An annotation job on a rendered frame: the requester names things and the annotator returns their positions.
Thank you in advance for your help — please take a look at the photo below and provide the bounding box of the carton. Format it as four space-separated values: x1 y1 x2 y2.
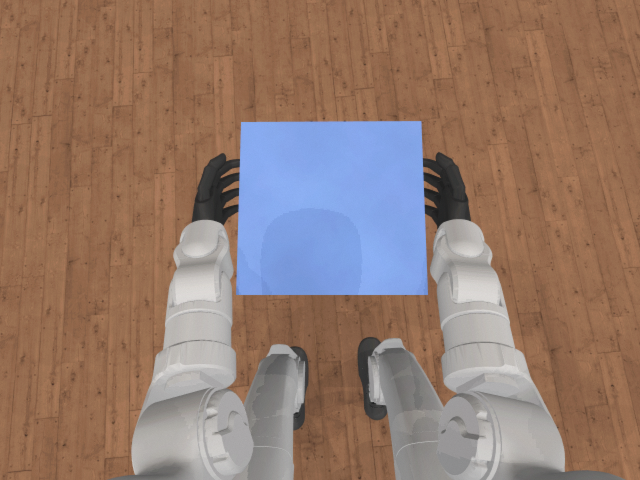
236 121 428 295

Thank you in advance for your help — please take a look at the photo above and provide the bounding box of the robot left upper arm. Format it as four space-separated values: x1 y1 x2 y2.
108 386 254 480

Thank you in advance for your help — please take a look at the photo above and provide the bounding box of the right robot foot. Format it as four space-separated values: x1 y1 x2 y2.
358 337 387 420

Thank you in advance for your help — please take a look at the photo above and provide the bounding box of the robot foot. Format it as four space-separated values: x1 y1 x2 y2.
358 337 387 420
290 346 309 430

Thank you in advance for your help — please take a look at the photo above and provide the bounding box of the right robot forearm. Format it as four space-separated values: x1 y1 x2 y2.
430 219 565 454

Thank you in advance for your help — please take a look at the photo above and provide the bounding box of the left robot forearm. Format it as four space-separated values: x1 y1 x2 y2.
131 220 236 473

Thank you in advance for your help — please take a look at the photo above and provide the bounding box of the left robot foot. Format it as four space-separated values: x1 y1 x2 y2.
290 346 309 430

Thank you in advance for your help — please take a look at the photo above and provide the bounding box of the robot right upper arm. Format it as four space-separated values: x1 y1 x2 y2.
437 390 625 480

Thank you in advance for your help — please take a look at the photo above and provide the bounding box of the left robot hand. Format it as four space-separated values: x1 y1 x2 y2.
192 153 240 226

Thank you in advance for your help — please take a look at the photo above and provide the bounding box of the right robot hand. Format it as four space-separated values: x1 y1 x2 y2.
423 152 471 230

